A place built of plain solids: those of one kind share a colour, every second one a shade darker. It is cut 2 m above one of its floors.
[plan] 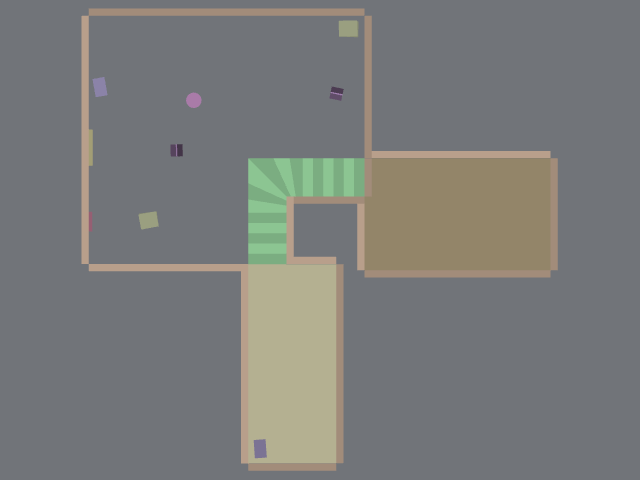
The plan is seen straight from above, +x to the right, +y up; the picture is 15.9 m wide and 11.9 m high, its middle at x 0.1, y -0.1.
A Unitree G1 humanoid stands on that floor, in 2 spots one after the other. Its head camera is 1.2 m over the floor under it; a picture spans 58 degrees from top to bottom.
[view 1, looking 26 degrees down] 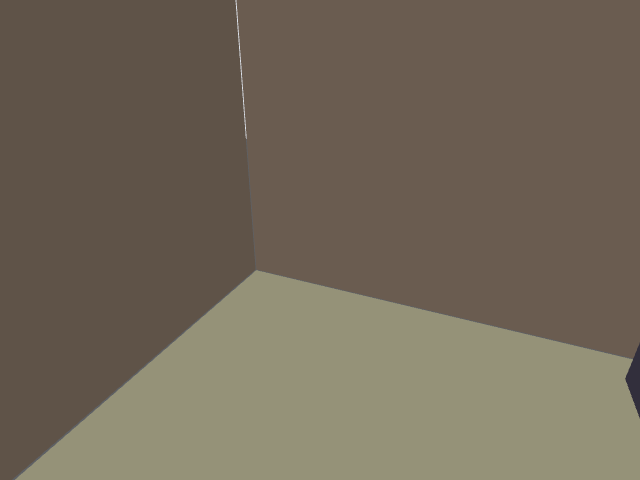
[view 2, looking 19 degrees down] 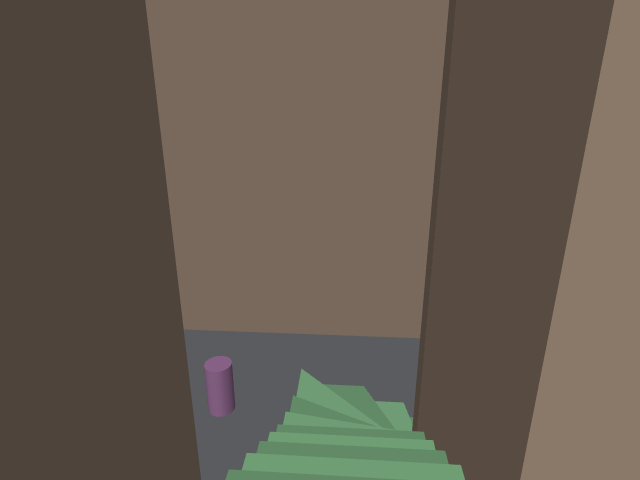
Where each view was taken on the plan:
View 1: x -0.67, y -3.88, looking -66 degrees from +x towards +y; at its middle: wall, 2.14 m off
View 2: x -1.24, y -1.70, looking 94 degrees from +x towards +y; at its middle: wall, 7.59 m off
